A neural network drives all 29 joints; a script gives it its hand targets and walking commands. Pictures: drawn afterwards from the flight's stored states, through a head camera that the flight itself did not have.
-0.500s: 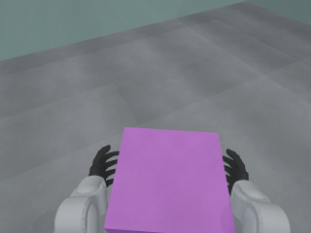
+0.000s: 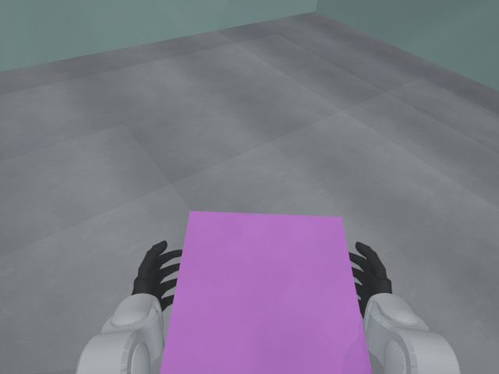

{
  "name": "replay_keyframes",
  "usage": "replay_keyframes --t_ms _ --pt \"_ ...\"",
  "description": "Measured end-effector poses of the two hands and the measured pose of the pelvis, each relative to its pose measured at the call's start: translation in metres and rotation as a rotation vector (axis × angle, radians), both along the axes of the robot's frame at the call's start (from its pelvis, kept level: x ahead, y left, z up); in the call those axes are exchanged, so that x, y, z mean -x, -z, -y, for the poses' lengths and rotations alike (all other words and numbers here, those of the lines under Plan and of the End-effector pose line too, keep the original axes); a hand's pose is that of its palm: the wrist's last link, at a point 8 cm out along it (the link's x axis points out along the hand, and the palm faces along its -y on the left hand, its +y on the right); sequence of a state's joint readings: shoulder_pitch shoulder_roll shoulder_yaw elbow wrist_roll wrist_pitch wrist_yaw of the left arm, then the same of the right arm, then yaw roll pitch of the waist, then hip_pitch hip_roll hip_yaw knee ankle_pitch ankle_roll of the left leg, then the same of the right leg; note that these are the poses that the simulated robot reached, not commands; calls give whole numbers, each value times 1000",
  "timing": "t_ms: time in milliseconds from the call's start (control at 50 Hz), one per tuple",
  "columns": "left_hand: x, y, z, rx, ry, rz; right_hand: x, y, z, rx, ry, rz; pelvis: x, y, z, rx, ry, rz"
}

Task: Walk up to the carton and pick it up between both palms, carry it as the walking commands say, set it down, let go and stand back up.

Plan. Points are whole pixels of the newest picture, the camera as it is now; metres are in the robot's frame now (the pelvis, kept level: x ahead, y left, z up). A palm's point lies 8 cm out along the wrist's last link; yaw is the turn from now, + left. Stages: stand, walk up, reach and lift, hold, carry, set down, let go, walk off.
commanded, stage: carry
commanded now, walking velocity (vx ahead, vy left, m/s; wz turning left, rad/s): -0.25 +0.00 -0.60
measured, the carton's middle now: (260, 316) +0.23 +0.00 +0.01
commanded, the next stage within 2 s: none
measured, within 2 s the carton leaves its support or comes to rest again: neither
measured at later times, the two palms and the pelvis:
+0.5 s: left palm out of the picture +0.08 +0.03 +0.09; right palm out of the picture +0.00 -0.26 +0.08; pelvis -0.18 -0.05 +0.00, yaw -15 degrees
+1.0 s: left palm out of the picture -0.01 +0.07 +0.10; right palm out of the picture -0.08 -0.22 +0.10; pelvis -0.27 -0.01 +0.00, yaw -14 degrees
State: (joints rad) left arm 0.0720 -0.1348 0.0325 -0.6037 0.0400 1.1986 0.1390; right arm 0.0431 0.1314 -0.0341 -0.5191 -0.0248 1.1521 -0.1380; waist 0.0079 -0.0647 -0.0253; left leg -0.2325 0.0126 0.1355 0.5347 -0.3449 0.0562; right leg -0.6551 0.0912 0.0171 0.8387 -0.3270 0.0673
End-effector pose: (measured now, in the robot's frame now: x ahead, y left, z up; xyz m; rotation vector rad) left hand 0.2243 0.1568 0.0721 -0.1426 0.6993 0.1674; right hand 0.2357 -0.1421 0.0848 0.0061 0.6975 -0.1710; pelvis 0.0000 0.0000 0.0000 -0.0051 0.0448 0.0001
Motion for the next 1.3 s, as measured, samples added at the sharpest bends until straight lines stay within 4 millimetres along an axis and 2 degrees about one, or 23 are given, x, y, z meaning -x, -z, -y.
replay_keyframes --t_ms 60,140,180,260,340,380,460,560,640,700,780,860,960,1040,1160,1300 --pt "13 -13 10 7 60 14 34 -13 10 0 65 14 19 -9 -2 42 51 -6" --pt "19 -33 30 10 142 109 64 -36 28 17 140 108 50 -11 -1 68 139 -13" --pt "24 -37 43 9 184 130 82 -39 40 22 180 125 65 -9 1 79 171 -18" --pt "48 -26 76 -14 261 83 130 -18 68 0 255 78 96 -1 12 73 218 -20" --pt "84 -7 111 -71 320 27 180 15 99 -60 312 24 130 12 29 30 253 -11" --pt "104 -3 122 -112 344 -15 204 26 109 -107 341 -17 146 9 34 22 253 2" --pt "138 -7 130 -114 340 -29 234 19 118 -113 339 -29 173 -2 42 -28 270 21" --pt "161 -29 127 -89 289 72 242 -8 120 -84 287 69 199 -6 50 -48 255 2" --pt "180 -36 116 -76 247 104 249 -19 111 -67 243 101 213 -6 50 -52 239 -18" --pt "196 -32 104 -61 224 88 259 -18 100 -50 220 85 225 -4 46 -46 227 -24" --pt "215 -15 87 -31 213 40 276 -9 83 -17 205 35 244 0 35 -26 216 -14" --pt "231 0 81 -22 232 -16 295 -1 76 0 217 -19 257 -2 25 -20 230 8" --pt "232 -22 82 -47 265 83 308 -12 75 -26 250 79 270 0 15 -18 240 25" --pt "232 -36 85 -70 284 115 314 -17 77 -49 270 112 270 0 12 -15 241 24" --pt "235 -25 87 -71 284 46 316 -9 79 -53 272 43 268 -1 16 -13 237 14" --pt "229 -18 86 -66 260 28 302 -4 80 -53 251 25 271 -1 19 -13 231 -9"
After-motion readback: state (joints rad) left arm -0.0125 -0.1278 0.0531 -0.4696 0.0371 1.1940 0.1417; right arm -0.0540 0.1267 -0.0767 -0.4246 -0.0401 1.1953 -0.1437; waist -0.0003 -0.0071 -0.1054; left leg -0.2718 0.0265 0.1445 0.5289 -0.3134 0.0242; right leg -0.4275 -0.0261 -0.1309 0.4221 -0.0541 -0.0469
